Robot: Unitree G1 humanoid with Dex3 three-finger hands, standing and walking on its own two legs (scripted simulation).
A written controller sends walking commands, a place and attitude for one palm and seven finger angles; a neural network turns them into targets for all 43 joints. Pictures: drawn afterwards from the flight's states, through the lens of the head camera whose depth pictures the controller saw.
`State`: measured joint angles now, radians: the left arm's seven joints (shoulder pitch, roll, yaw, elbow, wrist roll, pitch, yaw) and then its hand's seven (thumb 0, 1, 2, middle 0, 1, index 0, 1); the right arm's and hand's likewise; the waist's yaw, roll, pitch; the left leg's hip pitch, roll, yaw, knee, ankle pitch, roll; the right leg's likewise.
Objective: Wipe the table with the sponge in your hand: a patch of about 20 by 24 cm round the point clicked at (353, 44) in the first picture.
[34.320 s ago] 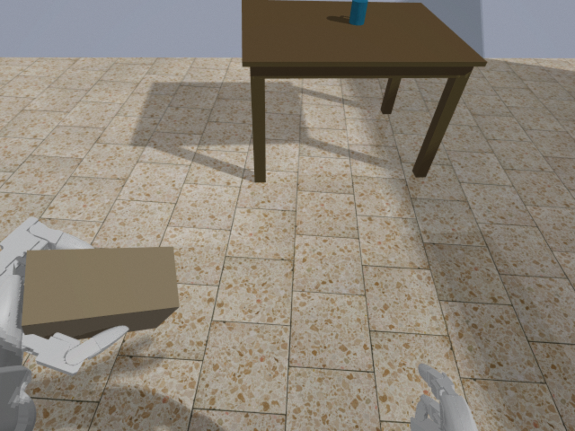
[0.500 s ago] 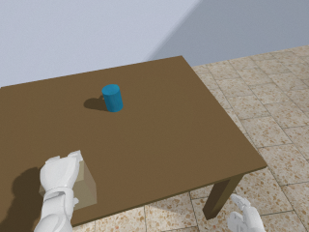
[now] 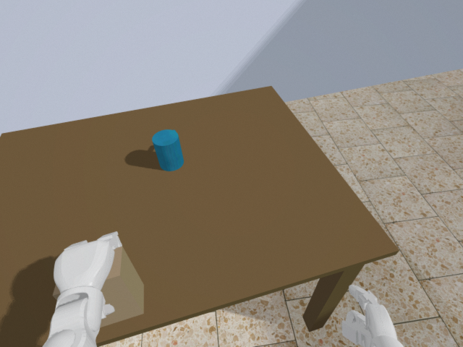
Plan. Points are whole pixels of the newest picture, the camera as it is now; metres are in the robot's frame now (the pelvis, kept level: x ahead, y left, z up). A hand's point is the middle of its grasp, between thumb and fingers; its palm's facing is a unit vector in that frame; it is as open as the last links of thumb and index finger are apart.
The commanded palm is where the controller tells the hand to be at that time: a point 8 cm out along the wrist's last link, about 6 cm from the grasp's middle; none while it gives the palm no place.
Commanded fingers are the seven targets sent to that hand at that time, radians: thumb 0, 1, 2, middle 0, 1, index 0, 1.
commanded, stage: lift the sponge slowly off the table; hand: left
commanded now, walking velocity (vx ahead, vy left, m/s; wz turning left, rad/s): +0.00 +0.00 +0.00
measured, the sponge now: (108, 295) +0.21 +0.28 -0.06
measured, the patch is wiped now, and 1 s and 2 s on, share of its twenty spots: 1.00 1.00 1.00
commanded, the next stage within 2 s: bring the sponge back beside the body in 1.50 s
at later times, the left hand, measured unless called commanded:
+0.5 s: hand (91, 276) +0.21 +0.27 +0.03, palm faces -0.04 -0.13 -0.99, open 10.7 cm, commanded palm +0.18 +0.27 +0.09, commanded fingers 0.00 0.10 1.30 -1.20 -1.60 -1.20 -1.60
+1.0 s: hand (86, 266) +0.21 +0.27 +0.06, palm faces +0.00 -0.12 -0.99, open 10.7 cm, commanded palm +0.19 +0.26 +0.13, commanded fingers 0.00 0.10 1.30 -1.20 -1.60 -1.20 -1.60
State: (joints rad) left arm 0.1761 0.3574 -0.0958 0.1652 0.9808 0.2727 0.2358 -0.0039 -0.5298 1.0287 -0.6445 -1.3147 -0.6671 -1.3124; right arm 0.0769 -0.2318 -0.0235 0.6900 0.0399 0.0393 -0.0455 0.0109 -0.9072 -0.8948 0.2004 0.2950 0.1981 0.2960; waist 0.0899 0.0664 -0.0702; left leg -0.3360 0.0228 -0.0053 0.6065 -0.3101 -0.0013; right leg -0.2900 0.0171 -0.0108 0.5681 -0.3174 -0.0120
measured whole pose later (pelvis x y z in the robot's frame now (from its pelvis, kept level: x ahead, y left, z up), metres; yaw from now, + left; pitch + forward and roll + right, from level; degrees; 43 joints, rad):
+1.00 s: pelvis -0.01 +0.00 +0.01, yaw +0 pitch -4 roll +0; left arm 0.15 0.40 -0.11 -0.01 0.95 0.33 0.10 -0.01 -0.54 1.03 -0.66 -1.30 -0.68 -1.30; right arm 0.02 -0.23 0.01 0.73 0.04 0.03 -0.05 0.01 -0.91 -0.89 0.20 0.30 0.20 0.30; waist 0.12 0.09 0.00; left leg -0.14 0.02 0.00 0.42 -0.21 -0.01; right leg -0.10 0.02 0.00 0.40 -0.22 -0.02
